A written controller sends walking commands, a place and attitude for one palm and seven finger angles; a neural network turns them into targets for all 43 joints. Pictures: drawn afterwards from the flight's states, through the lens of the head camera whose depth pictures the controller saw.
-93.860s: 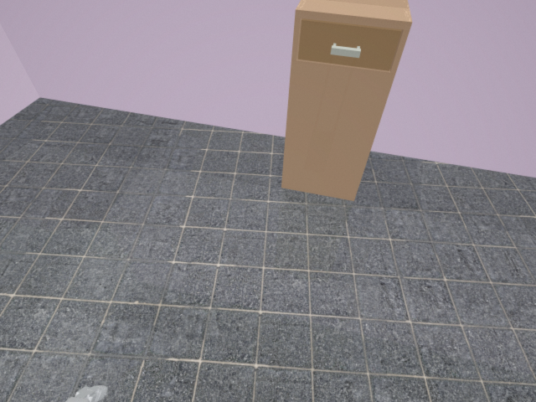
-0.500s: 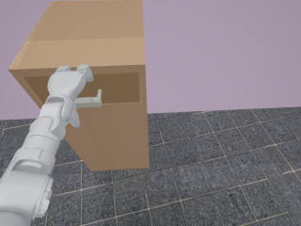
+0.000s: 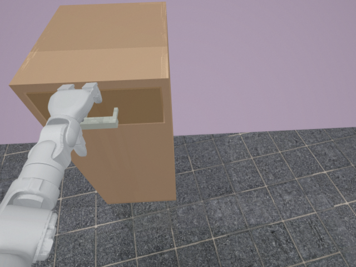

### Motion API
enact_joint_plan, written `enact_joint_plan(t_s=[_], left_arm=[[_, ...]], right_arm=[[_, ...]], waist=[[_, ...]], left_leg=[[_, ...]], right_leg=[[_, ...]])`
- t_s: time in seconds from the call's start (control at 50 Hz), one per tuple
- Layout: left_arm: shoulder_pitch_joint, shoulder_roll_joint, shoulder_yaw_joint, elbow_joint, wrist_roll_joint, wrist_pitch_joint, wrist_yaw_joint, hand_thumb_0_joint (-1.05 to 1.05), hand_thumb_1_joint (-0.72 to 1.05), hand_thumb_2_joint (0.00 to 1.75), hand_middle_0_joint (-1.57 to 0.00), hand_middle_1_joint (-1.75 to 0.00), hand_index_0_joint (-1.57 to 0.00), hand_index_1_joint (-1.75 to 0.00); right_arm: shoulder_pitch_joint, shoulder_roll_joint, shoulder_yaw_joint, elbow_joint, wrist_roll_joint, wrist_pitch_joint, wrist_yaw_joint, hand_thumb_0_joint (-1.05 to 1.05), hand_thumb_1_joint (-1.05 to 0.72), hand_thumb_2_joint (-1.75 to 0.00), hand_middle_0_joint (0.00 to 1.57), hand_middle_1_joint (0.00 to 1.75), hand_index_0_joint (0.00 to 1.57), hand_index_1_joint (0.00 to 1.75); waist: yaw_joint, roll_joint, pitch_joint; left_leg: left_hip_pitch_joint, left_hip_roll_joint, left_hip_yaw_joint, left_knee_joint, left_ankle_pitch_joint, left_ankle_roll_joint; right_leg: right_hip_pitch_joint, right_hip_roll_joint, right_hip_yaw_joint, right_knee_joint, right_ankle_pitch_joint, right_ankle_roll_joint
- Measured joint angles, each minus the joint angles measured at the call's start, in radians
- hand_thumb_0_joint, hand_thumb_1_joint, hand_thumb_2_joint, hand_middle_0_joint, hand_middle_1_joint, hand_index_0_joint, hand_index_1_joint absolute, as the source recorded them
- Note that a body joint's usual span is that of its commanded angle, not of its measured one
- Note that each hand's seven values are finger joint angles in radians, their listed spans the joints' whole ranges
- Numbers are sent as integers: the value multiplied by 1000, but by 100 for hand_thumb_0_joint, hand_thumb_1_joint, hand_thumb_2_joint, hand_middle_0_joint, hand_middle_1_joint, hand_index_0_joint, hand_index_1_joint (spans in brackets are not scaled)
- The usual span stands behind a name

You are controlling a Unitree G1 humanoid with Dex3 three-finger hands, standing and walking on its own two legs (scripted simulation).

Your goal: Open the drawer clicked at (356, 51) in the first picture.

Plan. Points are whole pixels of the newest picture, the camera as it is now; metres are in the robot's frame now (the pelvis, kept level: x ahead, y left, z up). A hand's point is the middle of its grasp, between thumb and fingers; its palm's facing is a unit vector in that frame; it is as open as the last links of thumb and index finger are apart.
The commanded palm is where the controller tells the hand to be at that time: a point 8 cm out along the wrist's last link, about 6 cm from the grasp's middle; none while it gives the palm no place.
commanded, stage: re-aim the fingers above the handle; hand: left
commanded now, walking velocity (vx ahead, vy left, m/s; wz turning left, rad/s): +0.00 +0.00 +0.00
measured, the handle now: (99, 117) +0.50 +0.23 +0.02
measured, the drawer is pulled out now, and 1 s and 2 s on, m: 0.00 0.00 0.00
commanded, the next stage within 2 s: lower the fingers behind the handle in 0.60 s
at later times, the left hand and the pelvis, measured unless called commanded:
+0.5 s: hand (82, 119) +0.44 +0.24 +0.08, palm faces -0.03 -0.03 -1.00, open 13.8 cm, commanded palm +0.42 +0.23 +0.14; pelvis +0.01 +0.00 +0.00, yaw +0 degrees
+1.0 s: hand (90, 124) +0.44 +0.23 +0.06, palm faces -0.06 -0.04 -1.00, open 13.9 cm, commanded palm +0.42 +0.23 +0.12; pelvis +0.01 +0.00 +0.00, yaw +0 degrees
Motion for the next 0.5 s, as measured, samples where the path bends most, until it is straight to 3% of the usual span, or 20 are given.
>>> enact_joint_plan(t_s=[0.1, 0.22, 0.5], left_arm=[[23, -22, -9, -48, -8, -31, 15, -1, -49, 30, -32, -120, -32, -120], [-1, -23, 9, -13, 13, 1, 47, 0, -49, 30, -32, -120, -32, -120], [65, -30, 5, -72, -10, 29, -5, -1, -49, 30, -32, -120, -32, -120]], right_arm=[[-10, -7, -7, 14, -1, 5, 3, 0, -90, -90, 20, 30, 20, 29], [-41, 1, 3, 9, 1, 3, 10, 0, -90, -90, 20, 30, 20, 29], [-47, 16, 12, -6, 4, 16, 12, 0, -90, -90, 21, 30, 20, 29]], waist=[[6, -1, -4], [-2, -1, -2], [19, 10, -12]], left_leg=[[5, -1, -6, 5, -7, -1], [0, 0, -2, 6, -9, -3], [44, -1, -1, -16, -12, -5]], right_leg=[[9, -1, -5, 2, -7, -1], [-1, 0, -2, 9, -11, -3], [41, -1, -1, -9, -16, -4]])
